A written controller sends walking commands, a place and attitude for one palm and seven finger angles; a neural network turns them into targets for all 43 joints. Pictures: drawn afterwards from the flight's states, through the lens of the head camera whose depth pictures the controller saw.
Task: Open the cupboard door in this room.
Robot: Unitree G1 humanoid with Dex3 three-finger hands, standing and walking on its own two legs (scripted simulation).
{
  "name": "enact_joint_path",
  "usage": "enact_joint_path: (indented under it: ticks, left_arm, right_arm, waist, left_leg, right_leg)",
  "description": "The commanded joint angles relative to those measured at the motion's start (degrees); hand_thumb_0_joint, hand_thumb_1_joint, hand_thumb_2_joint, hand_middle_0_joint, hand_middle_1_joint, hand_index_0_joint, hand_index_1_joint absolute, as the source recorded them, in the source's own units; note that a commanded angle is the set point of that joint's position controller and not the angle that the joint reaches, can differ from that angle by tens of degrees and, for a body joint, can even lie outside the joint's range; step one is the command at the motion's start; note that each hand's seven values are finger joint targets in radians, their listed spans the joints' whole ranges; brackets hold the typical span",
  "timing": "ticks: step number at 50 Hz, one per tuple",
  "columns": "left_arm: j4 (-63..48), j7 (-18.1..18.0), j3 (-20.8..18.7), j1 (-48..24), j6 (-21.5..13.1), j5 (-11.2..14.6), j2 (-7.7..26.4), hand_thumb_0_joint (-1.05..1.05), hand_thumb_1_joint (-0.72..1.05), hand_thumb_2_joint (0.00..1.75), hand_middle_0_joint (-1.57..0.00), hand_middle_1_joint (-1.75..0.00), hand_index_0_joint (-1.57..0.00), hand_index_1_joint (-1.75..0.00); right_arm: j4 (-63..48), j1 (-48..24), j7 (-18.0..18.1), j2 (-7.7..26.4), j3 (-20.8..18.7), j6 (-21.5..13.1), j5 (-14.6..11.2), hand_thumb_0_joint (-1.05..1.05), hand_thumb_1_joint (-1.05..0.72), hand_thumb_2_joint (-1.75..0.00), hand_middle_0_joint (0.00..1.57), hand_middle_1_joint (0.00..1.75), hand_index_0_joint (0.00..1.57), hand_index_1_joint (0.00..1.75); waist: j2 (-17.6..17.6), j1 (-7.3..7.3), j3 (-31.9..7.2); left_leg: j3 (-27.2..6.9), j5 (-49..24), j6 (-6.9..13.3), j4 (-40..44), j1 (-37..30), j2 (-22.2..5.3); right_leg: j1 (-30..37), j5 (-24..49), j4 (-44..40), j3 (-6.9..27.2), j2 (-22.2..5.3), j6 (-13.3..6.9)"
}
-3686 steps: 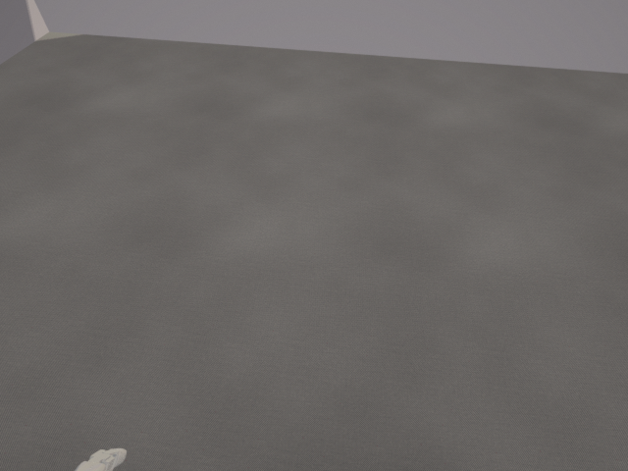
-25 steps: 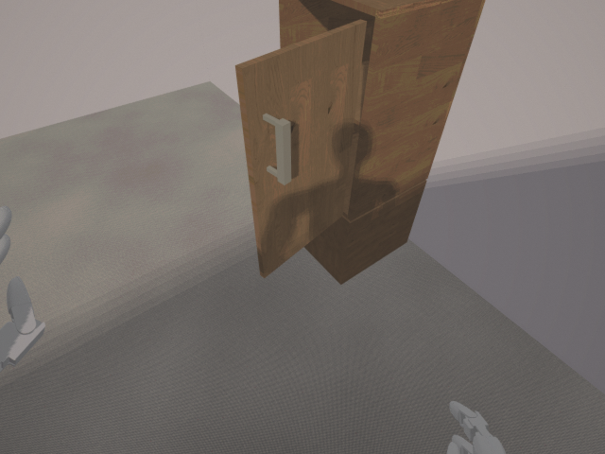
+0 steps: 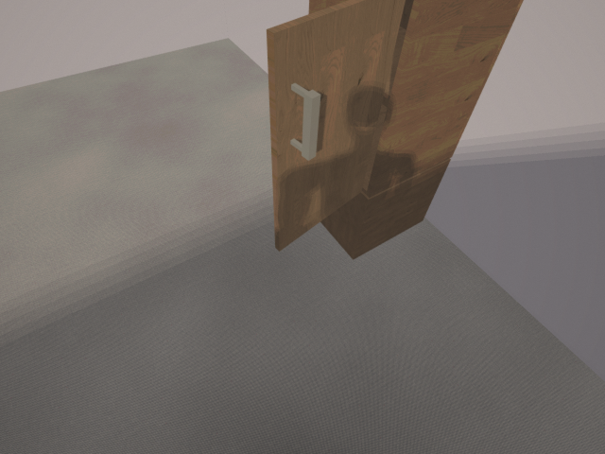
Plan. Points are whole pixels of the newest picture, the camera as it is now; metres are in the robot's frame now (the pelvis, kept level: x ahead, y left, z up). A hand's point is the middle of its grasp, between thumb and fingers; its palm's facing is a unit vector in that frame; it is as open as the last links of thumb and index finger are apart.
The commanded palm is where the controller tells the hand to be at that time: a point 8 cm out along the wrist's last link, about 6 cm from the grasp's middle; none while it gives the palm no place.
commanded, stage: let the arm hang, fingers relaxed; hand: left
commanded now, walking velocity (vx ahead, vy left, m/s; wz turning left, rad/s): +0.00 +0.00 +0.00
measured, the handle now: (303, 122) +0.67 +0.04 +0.05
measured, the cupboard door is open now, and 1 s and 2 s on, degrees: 100 100 100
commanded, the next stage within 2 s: look to check the result in 0.70 s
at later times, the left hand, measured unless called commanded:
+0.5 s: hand out of the picture +0.03 +0.18 -0.17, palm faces +0.01 -0.97 -0.22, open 7.4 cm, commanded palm none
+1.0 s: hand out of the picture +0.05 +0.19 -0.16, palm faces +0.00 -0.96 -0.27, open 7.4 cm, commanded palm none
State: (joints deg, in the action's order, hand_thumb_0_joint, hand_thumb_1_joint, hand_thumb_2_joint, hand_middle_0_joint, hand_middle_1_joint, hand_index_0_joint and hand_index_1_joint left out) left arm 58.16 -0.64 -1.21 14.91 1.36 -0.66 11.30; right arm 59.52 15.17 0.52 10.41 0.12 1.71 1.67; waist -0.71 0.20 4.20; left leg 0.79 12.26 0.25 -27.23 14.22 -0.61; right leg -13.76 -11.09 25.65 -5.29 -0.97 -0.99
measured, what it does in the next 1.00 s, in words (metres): stands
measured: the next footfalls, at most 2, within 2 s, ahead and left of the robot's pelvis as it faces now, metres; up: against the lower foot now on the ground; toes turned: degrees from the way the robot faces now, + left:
none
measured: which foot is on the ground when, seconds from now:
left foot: down 0.00-1.00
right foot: down 0.00-1.00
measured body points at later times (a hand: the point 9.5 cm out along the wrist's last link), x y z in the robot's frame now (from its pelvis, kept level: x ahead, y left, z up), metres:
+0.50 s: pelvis +0.00 +0.00 +0.00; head +0.02 -0.02 +0.45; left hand +0.03 +0.23 -0.15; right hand +0.00 -0.22 -0.16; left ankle +0.03 +0.11 -0.74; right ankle +0.03 -0.11 -0.74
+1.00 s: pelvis +0.02 -0.01 +0.01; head +0.04 -0.03 +0.46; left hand +0.05 +0.24 -0.14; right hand +0.03 -0.26 -0.16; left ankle +0.03 +0.11 -0.74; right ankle +0.03 -0.11 -0.74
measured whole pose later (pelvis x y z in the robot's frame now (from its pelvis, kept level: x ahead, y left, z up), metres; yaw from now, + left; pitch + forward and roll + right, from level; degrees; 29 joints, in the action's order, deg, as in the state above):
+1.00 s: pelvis +0.02 -0.01 +0.01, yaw -1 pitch -2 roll +0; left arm 65.8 -0.8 -1.5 10.5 -0.7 -0.5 12.2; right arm 65.2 12.4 1.2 12.0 -0.9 0.3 1.3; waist 1.9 -0.3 3.9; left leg 1.4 10.9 -1.0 -20.9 8.4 -1.4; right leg -9.4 -10.8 21.6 -4.7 0.1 -2.0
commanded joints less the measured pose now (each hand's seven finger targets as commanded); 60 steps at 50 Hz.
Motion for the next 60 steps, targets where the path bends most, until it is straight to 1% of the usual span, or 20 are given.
enact_joint_path:
  ticks: [1, 4, 6, 8, 10, 14, 19, 20, 23, 25, 28, 29, 34, 37, 40, 45, 47, 51, 58, 60]
  left_arm:
    - [0.6, -0.6, -0.7, 0.8, -1.8, 0.1, 6.9, 0.0, 0.9, 0.9, -0.2, -0.3, -0.2, -0.3]
    - [2.9, -0.7, -0.6, 1.3, -1.8, 0.1, 7.1, 0.0, 0.9, 0.9, -0.2, -0.3, -0.2, -0.3]
    - [4.0, -0.7, -0.7, 1.8, -1.7, 0.1, 7.0, 0.0, 0.9, 0.9, -0.2, -0.3, -0.2, -0.3]
    - [4.7, -0.8, -0.7, 2.0, -1.8, 0.1, 7.1, 0.0, 0.9, 0.9, -0.2, -0.3, -0.2, -0.3]
    - [5.1, -0.8, -0.9, 1.9, -1.7, 0.1, 7.4, 0.0, 0.9, 0.9, -0.2, -0.3, -0.2, -0.3]
    - [5.4, -1.0, -1.0, 2.0, -1.9, 0.0, 7.3, 0.0, 0.9, 0.9, -0.2, -0.3, -0.2, -0.3]
    - [5.4, -1.2, -1.1, 1.3, -1.8, 0.0, 6.9, 0.0, 0.9, 0.9, -0.2, -0.3, -0.2, -0.3]
    - [5.4, -1.1, -1.2, 0.9, -1.7, 0.0, 6.9, 0.0, 0.9, 0.9, -0.2, -0.3, -0.2, -0.3]
    - [5.3, -1.1, -1.2, 0.3, -1.9, 0.0, 6.8, 0.0, 0.9, 0.9, -0.2, -0.3, -0.2, -0.3]
    - [5.1, -1.2, -1.3, -0.1, -2.1, 0.0, 6.8, 0.0, 0.9, 0.9, -0.2, -0.3, -0.2, -0.3]
    - [4.9, -1.1, -1.3, -0.7, -2.2, 0.1, 6.6, 0.0, 0.9, 0.9, -0.2, -0.3, -0.2, -0.3]
    - [4.9, -1.2, -1.5, -0.5, -2.3, 0.0, 7.1, 0.0, 0.9, 0.9, -0.2, -0.3, -0.2, -0.3]
    - [4.8, -1.1, -1.5, -1.5, -2.4, 0.1, 7.3, 0.0, 0.9, 0.9, -0.2, -0.3, -0.2, -0.3]
    - [4.9, -1.0, -1.5, -2.0, -2.5, 0.1, 7.5, 0.0, 0.9, 0.9, -0.2, -0.3, -0.2, -0.3]
    - [4.9, -1.0, -1.7, -2.7, -2.7, 0.1, 8.5, 0.0, 0.9, 0.9, -0.2, -0.3, -0.2, -0.3]
    - [5.0, -1.0, -1.6, -3.3, -2.8, 0.1, 9.4, 0.0, 0.9, 0.9, -0.2, -0.3, -0.2, -0.3]
    - [5.1, -1.0, -1.6, -3.4, -3.0, 0.2, 9.7, 0.0, 0.9, 0.9, -0.2, -0.3, -0.2, -0.3]
    - [5.0, -0.9, -1.7, -4.3, -3.0, 0.2, 10.9, 0.0, 0.9, 0.9, -0.2, -0.3, -0.2, -0.3]
    - [5.0, -0.8, -1.7, -5.3, -3.3, 0.2, 12.3, 0.0, 0.9, 0.9, -0.2, -0.3, -0.2, -0.3]
    - [5.0, -0.8, -1.8, -5.8, -3.2, 0.1, 12.6, 0.0, 0.9, 0.9, -0.2, -0.3, -0.2, -0.3]
  right_arm:
    - [-1.3, 1.8, 0.7, 6.5, -1.5, -1.3, -0.5, 0.0, -0.9, -0.9, 0.2, 0.3, 0.2, 0.3]
    - [0.3, 3.3, 0.9, 6.6, -1.6, -1.3, -0.6, 0.0, -0.9, -0.9, 0.2, 0.3, 0.2, 0.3]
    - [1.1, 4.1, 0.9, 6.2, -1.6, -1.4, -0.6, 0.0, -0.9, -0.9, 0.2, 0.3, 0.2, 0.3]
    - [1.7, 4.6, 1.0, 6.3, -1.7, -1.4, -0.6, 0.0, -0.9, -0.9, 0.2, 0.3, 0.2, 0.3]
    - [2.3, 5.0, 0.9, 5.9, -1.8, -1.4, -0.6, 0.0, -0.9, -0.9, 0.2, 0.3, 0.2, 0.3]
    - [2.9, 5.0, 0.9, 5.9, -1.8, -1.4, -0.6, 0.0, -0.9, -0.9, 0.2, 0.3, 0.2, 0.3]
    - [3.4, 4.3, 0.9, 5.1, -1.7, -1.4, -0.5, 0.0, -0.9, -0.9, 0.2, 0.3, 0.2, 0.3]
    - [3.6, 4.4, 0.9, 4.5, -1.6, -1.4, -0.4, 0.0, -0.9, -0.9, 0.2, 0.3, 0.2, 0.3]
    - [3.6, 3.9, 0.9, 4.4, -1.6, -1.6, -0.4, 0.0, -0.9, -0.9, 0.2, 0.3, 0.2, 0.3]
    - [3.5, 3.6, 0.9, 4.7, -1.6, -1.7, -0.4, 0.0, -0.9, -0.9, 0.2, 0.3, 0.2, 0.3]
    - [3.5, 3.1, 1.0, 4.8, -1.6, -1.8, -0.4, 0.0, -0.9, -0.9, 0.2, 0.3, 0.2, 0.3]
    - [3.4, 2.8, 1.0, 5.3, -1.7, -1.9, -0.5, 0.0, -0.9, -0.9, 0.2, 0.3, 0.2, 0.3]
    - [3.4, 1.7, 1.1, 6.0, -1.7, -2.0, -0.5, 0.0, -0.9, -0.9, 0.2, 0.3, 0.2, 0.3]
    - [3.4, 1.3, 1.2, 6.5, -1.8, -2.2, -0.5, 0.0, -0.9, -0.9, 0.2, 0.3, 0.2, 0.3]
    - [3.4, 0.8, 1.2, 7.3, -1.9, -2.2, -0.6, 0.0, -0.9, -0.9, 0.2, 0.3, 0.2, 0.3]
    - [3.5, -0.3, 1.1, 8.1, -1.9, -2.0, -0.6, 0.0, -0.9, -0.9, 0.2, 0.3, 0.2, 0.3]
    - [3.5, -0.4, 1.1, 8.7, -1.9, -2.1, -0.5, 0.0, -0.9, -0.9, 0.2, 0.3, 0.2, 0.3]
    - [3.5, -1.2, 1.0, 9.8, -2.0, -2.0, -0.6, 0.0, -0.9, -0.9, 0.2, 0.3, 0.2, 0.3]
    - [3.3, -2.8, 1.0, 11.5, -2.0, -2.2, -0.6, 0.0, -0.9, -0.9, 0.2, 0.3, 0.2, 0.3]
    - [3.2, -3.5, 0.9, 11.7, -2.0, -2.1, -0.6, 0.0, -0.9, -0.9, 0.2, 0.3, 0.2, 0.3]
  waist:
    - [3.6, -0.55, -2.7]
    - [3.7, -0.5, -1.2]
    - [2.3, -0.4, -1.1]
    - [0.3, -0.45, -1.3]
    - [0.8, -0.52, -0.7]
    - [-0.5, -0.4, -0.3]
    - [1.4, -0.37, 1.3]
    - [0.6, -0.46, 1.5]
    - [1.8, -0.46, 0.8]
    - [0.9, -0.48, -0.3]
    - [2.6, -0.48, 0.0]
    - [1.8, -0.31, -0.5]
    - [2.5, -0.26, -0.4]
    - [2.3, -0.38, -1.9]
    - [1.0, -0.55, -2.6]
    - [1.7, -0.64, -1.6]
    - [1.1, -0.7, -3.0]
    - [0.4, -0.77, -2.6]
    - [1.3, -0.68, -3.5]
    - [1.4, -0.67, -2.8]
  left_leg:
    - [-4.9, 2.4, 1.6, 8.3, 0.5, -5.0]
    - [-5.2, 4.1, 1.7, 9.5, 0.9, -5.4]
    - [-5.3, 5.3, 1.9, 10.1, 1.5, -5.3]
    - [-4.7, 4.5, 1.9, 9.4, 0.6, -5.0]
    - [-4.5, 4.7, 1.9, 9.3, 0.5, -4.8]
    - [-4.0, 3.0, 1.9, 8.6, -0.3, -4.6]
    - [-3.8, 2.8, 1.6, 8.8, 0.0, -4.5]
    - [-3.7, 3.1, 1.6, 9.0, 0.3, -4.5]
    - [-3.5, 1.3, 1.5, 9.0, -0.3, -4.4]
    - [-3.5, -0.5, 1.4, 8.6, -0.8, -4.6]
    - [-3.5, -1.5, 1.1, 9.0, -1.0, -4.7]
    - [-3.4, -2.4, 1.1, 8.7, -1.4, -4.9]
    - [-3.6, -3.3, 1.0, 9.3, -1.9, -5.3]
    - [-3.6, -4.4, 1.0, 9.4, -2.9, -5.4]
    - [-3.5, -5.8, 1.0, 9.3, -3.9, -5.6]
    - [-3.3, -5.2, 0.9, 9.5, -4.6, -5.5]
    - [-3.3, -6.0, 0.9, 9.6, -5.5, -5.7]
    - [-3.2, -5.4, 0.8, 9.8, -5.7, -5.8]
    - [-3.2, -6.7, 0.6, 10.3, -6.5, -6.1]
    - [-3.3, -6.4, 0.6, 10.4, -6.4, -6.1]
  right_leg:
    - [2.8, -2.8, -7.0, 6.3, -5.2, -1.9]
    - [2.1, -4.3, -7.1, 6.0, -4.8, -2.0]
    - [2.6, -4.8, -6.9, 5.9, -4.9, -1.9]
    - [2.1, -5.6, -7.3, 6.1, -5.1, -1.9]
    - [1.1, -7.1, -7.5, 6.3, -5.3, -2.0]
    - [0.5, -7.1, -7.8, 6.5, -5.4, -2.1]
    - [-0.4, -7.6, -8.0, 6.9, -5.4, -2.0]
    - [-0.1, -7.7, -8.1, 6.8, -5.6, -1.9]
    - [0.6, -6.0, -8.1, 7.2, -5.7, -1.9]
    - [1.6, -4.4, -8.0, 7.1, -5.7, -1.9]
    - [2.1, -2.8, -8.0, 7.1, -5.7, -1.9]
    - [2.4, -2.0, -8.0, 6.9, -5.6, -1.9]
    - [3.3, 0.1, -8.0, 6.8, -5.5, -1.9]
    - [4.3, 1.6, -7.8, 6.8, -5.7, -1.9]
    - [5.0, 3.5, -8.0, 6.6, -5.9, -2.0]
    - [4.4, 2.6, -9.1, 7.0, -6.0, -2.1]
    - [5.2, 4.3, -8.9, 7.2, -6.0, -2.2]
    - [5.1, 3.5, -9.7, 7.4, -6.0, -2.1]
    - [6.4, 6.4, -9.8, 7.6, -6.2, -2.2]
    - [6.1, 5.6, -10.0, 7.5, -6.2, -2.2]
